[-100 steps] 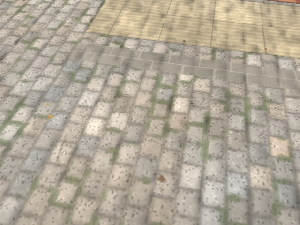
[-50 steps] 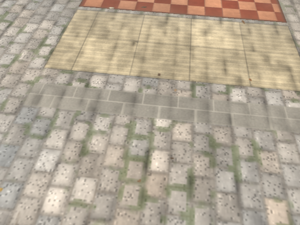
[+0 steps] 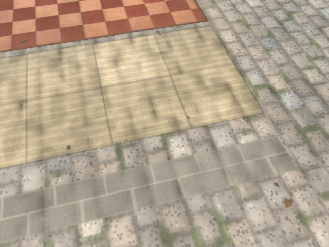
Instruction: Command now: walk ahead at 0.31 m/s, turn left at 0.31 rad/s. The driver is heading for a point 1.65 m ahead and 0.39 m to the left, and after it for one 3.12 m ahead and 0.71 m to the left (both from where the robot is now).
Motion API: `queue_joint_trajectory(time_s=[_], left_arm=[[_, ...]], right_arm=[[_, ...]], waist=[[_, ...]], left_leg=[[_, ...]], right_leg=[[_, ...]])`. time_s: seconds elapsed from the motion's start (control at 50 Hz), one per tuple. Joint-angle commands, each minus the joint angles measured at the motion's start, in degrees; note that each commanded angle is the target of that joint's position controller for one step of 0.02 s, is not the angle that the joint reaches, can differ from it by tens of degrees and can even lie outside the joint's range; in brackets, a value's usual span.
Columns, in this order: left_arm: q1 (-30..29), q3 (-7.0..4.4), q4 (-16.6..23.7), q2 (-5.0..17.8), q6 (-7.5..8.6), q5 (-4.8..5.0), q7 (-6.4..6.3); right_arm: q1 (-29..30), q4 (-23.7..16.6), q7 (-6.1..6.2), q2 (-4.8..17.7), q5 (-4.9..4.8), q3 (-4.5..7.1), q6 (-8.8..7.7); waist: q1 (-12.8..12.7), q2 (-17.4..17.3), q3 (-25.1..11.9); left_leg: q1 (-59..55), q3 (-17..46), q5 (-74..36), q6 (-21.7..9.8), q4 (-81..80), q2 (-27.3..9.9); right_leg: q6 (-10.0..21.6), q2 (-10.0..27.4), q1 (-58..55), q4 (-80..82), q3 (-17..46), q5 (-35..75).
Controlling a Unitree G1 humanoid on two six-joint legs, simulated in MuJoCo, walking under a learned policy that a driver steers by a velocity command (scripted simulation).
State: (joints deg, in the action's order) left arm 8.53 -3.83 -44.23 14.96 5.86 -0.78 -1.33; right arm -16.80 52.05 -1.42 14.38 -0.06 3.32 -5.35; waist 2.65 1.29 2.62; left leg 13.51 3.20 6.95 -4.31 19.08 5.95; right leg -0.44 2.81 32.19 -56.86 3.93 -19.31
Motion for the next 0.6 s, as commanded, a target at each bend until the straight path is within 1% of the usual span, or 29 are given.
queue_joint_trajectory(time_s=[0.02, 0.04, 0.08, 0.12, 0.16, 0.18, 0.2, 0.22, 0.24, 0.26, 0.28, 0.3, 0.32, 0.34, 0.36, 0.38, 0.42, 0.48, 0.52, 0.56, 0.58, 0.6], left_arm=[[1.6, -0.25, 3.5, 2.1, -0.31, -0.22, -0.48], [-0.2, -0.21, 3.9, 2.4, -0.65, 0.02, -0.44], [-3.9, -0.13, 4.9, 2.7, -1.31, 0.50, -0.26], [-6.6, -0.20, 6.0, 3.3, -1.60, 0.72, -0.04], [-6.3, -0.79, 6.3, 5.2, -1.28, 0.68, 0.17], [-4.6, -1.10, 6.0, 5.9, -0.86, 0.55, 0.26], [-2.4, -1.52, 5.4, 7.1, -0.45, 0.14, 0.13], [1.7, -2.22, 5.3, 10.5, -0.34, -0.93, -0.45], [2.1, -2.01, 6.4, 11.6, -1.32, -1.70, -0.98], [3.7, -2.15, 5.6, 10.8, -2.48, -0.86, -0.37], [0.9, -1.37, 7.0, 7.2, -2.87, -0.13, -0.27], [-1.6, -0.76, 7.2, 5.5, -3.27, 0.02, -0.25], [-3.9, -0.42, 7.5, 5.2, -3.62, -0.22, -0.17], [-5.4, -0.58, 7.3, 6.0, -3.90, -0.59, -0.17], [-5.9, -0.73, 7.0, 6.6, -4.00, -1.01, -0.25], [-5.8, -0.78, 6.6, 6.5, -4.03, -1.14, -0.37], [-4.6, -0.97, 5.8, 6.8, -4.14, -0.85, -0.82], [-4.4, -1.60, 5.4, 8.5, -4.52, -0.34, -1.16], [-4.3, -2.06, 5.1, 9.9, -4.87, -0.06, -0.95], [-3.4, -2.42, 4.6, 11.0, -5.09, 0.49, -0.59], [-3.2, -2.56, 4.3, 11.4, -5.18, 0.93, -0.48], [-3.6, -2.66, 4.1, 11.7, -5.32, 1.54, -0.46]], right_arm=[[3.8, -4.9, 1.31, 11.2, -0.48, 2.53, -0.06], [3.1, -5.0, 1.63, 11.4, -0.91, 2.67, 0.59], [1.1, -4.7, 2.22, 10.9, -1.55, 2.58, 1.84], [-0.2, -4.6, 2.74, 10.3, -1.65, 2.49, 2.91], [0.7, -5.5, 3.31, 10.1, -1.58, 2.56, 3.59], [2.6, -6.5, 3.58, 10.0, -1.61, 2.56, 3.82], [3.4, -7.4, 3.70, 8.8, -1.54, 2.28, 3.92], [2.7, -8.7, 3.62, 5.7, -0.73, 1.38, 3.72], [-6.9, -7.9, 3.41, 2.6, 0.15, 0.71, 3.36], [-11.5, -8.3, 3.14, 6.8, -1.05, 1.09, 3.54], [-8.3, -7.7, 3.51, 10.9, -1.51, 2.39, 4.59], [-4.2, -8.2, 3.84, 11.8, -1.45, 2.99, 5.85], [-2.8, -8.4, 4.18, 11.4, -1.29, 3.30, 7.19], [-2.4, -9.1, 4.18, 10.4, -1.06, 3.26, 7.98], [-2.3, -9.8, 4.04, 9.0, -1.04, 3.05, 8.31], [-2.0, -10.5, 3.91, 7.7, -1.14, 2.83, 8.35], [0.4, -12.3, 3.65, 6.6, -0.98, 2.45, 8.19], [3.3, -14.4, 2.75, 6.1, -0.67, 1.80, 8.00], [4.2, -15.3, 2.04, 6.7, -0.75, 1.76, 8.04], [4.8, -16.1, 1.41, 7.7, -0.80, 2.03, 8.25], [4.6, -16.4, 1.09, 8.0, -0.80, 2.18, 8.36], [3.5, -16.2, 0.78, 8.0, -0.75, 2.34, 8.43]], waist=[[-3.3, -5.1, -6.2], [-2.8, -5.5, -6.8], [-1.6, -6.4, -7.1], [-1.0, -7.1, -6.7], [-2.0, -7.9, -6.6], [-3.6, -8.2, -6.6], [-4.8, -7.4, -7.4], [-5.3, -1.7, -12.3], [-1.3, 10.8, -16.4], [-0.7, 16.2, -21.5], [-1.6, 8.8, -16.6], [-2.0, 5.2, -12.4], [-1.5, 4.1, -9.9], [-1.0, 4.8, -8.1], [-0.6, 5.8, -6.8], [-0.6, 6.6, -6.5], [-1.6, 6.8, -7.1], [-2.5, 6.4, -9.0], [-2.8, 7.0, -9.3], [-3.0, 7.7, -8.9], [-2.7, 7.8, -8.8], [-1.6, 7.5, -8.7]], left_leg=[[0.5, 10.7, -36.0, -10.2, -3.4, -14.0], [1.7, 9.8, -34.5, -8.9, -2.9, -12.8], [2.3, 10.1, -29.0, -6.9, -1.4, -11.4], [1.1, 12.9, -22.8, -5.9, 0.5, -11.5], [-1.0, 17.3, -16.5, -4.9, 3.2, -11.8], [-1.0, 18.6, -13.9, -3.9, 5.7, -11.0], [0.2, 18.4, -10.1, -2.1, 9.8, -8.8], [5.8, 15.1, 0.4, 0.4, 20.8, -5.6], [17.3, 8.5, 33.7, 3.6, 34.3, 1.8], [21.6, 5.4, 36.3, 5.0, 43.8, -1.5], [23.9, 4.5, 31.0, 6.9, 49.2, -4.2], [25.2, 3.3, 26.4, 8.0, 51.1, -5.4], [24.1, 2.8, 23.5, 8.8, 52.2, -6.6], [21.9, 1.9, 20.7, 9.3, 53.0, -7.0], [19.6, 0.5, 18.5, 9.4, 52.1, -7.0], [18.8, -0.5, 17.0, 9.5, 49.9, -7.1], [19.0, -1.1, 15.4, 9.6, 44.7, -8.0], [15.3, -2.0, 13.5, 8.8, 36.1, -9.5], [11.6, -3.6, 12.9, 7.9, 31.3, -9.3], [9.3, -4.9, 13.1, 6.6, 26.7, -8.7], [7.9, -5.4, 12.5, 5.6, 23.4, -8.4], [5.1, -6.3, 9.8, 4.4, 18.2, -7.8]], right_leg=[[-2.0, -1.5, -4.5, 10.3, -1.5, 7.0], [-2.1, -2.8, -6.7, 13.5, -1.8, 11.5], [-2.3, -4.8, -9.1, 18.8, -1.4, 16.7], [-2.4, -5.7, -10.0, 22.9, 0.0, 17.2], [-2.1, -5.7, -12.0, 27.8, 1.8, 16.2], [-1.4, -5.2, -14.8, 31.6, 1.9, 18.0], [-0.1, -3.1, -19.6, 35.9, 1.9, 22.8], [3.7, 6.7, -30.3, 34.3, 8.3, 35.7], [11.5, 19.4, -41.8, 29.4, 19.6, 59.6], [17.5, 26.2, -41.6, 32.6, 30.6, 48.8], [16.2, 21.4, -37.6, 34.5, 26.3, 37.0], [13.9, 17.4, -32.6, 35.6, 19.4, 29.6], [12.9, 15.0, -27.4, 37.1, 15.2, 25.1], [12.9, 13.4, -22.3, 38.8, 11.8, 23.5], [12.8, 11.6, -18.6, 40.4, 8.0, 22.4], [13.0, 10.6, -17.8, 41.2, 5.6, 21.4], [14.2, 11.6, -19.7, 41.7, 3.7, 22.2], [14.8, 13.3, -21.2, 41.5, 1.4, 22.8], [14.5, 14.0, -20.7, 41.2, -0.2, 22.2], [13.8, 15.0, -21.6, 40.2, -0.8, 21.5], [13.0, 15.4, -22.0, 39.1, -1.1, 21.0], [11.6, 15.1, -21.7, 37.2, -2.1, 20.0]])
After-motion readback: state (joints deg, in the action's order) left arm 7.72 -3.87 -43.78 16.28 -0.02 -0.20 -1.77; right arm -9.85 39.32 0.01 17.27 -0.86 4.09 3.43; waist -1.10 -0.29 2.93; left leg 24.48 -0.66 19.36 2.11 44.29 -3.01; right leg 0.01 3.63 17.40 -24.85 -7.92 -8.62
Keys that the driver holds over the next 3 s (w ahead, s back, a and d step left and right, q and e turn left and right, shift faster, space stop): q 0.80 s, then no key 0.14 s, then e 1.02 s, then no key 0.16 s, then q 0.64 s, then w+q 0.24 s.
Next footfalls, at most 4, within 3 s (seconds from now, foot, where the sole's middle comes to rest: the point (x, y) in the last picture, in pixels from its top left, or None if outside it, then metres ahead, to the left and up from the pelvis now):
0.22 right None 0.26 -0.12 -0.78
0.64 left None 0.13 0.11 -0.78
1.10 right None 0.25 -0.09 -0.78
1.62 right None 0.22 -0.14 -0.78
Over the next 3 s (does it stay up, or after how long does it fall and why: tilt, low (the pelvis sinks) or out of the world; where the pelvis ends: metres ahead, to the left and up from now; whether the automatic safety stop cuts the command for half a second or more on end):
stays up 0.18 0.03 0.00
